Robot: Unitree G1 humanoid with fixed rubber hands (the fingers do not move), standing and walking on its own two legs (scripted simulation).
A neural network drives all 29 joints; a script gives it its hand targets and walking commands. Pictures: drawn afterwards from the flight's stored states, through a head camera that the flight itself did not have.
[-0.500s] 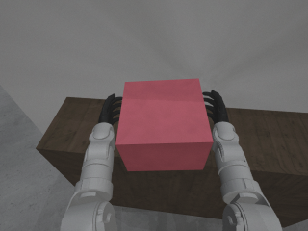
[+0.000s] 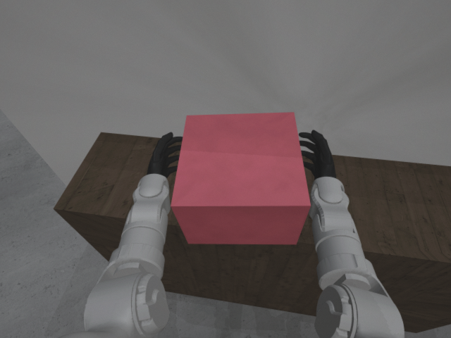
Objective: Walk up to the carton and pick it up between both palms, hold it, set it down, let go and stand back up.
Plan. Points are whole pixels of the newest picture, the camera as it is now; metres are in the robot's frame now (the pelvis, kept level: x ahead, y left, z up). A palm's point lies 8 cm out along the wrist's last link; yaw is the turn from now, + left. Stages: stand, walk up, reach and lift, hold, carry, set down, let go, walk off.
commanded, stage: set down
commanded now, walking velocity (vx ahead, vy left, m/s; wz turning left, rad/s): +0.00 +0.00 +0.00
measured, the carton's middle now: (240, 178) +0.41 -0.04 +0.03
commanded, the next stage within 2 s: none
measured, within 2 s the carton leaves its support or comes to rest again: rests again in 0.80 s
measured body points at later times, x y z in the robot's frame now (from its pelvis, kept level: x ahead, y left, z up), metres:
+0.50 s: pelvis +0.01 +0.00 +0.00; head +0.08 -0.01 +0.44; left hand +0.44 +0.11 +0.03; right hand +0.40 -0.20 +0.03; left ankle -0.03 +0.12 -0.75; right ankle -0.05 -0.11 -0.75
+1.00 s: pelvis +0.00 +0.00 -0.01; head +0.09 -0.01 +0.43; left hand +0.44 +0.11 +0.01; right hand +0.40 -0.20 +0.01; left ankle -0.03 +0.12 -0.75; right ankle -0.05 -0.11 -0.75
